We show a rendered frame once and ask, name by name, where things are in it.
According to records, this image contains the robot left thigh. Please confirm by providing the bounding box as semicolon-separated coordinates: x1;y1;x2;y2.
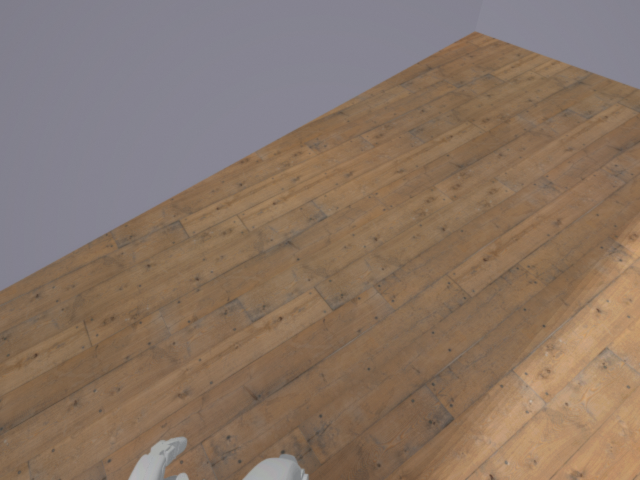
243;458;309;480

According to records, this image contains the robot left hand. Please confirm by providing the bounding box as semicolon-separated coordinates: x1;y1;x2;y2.
128;437;189;480

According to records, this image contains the left robot shin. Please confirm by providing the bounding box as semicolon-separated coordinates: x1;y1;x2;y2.
279;454;298;464

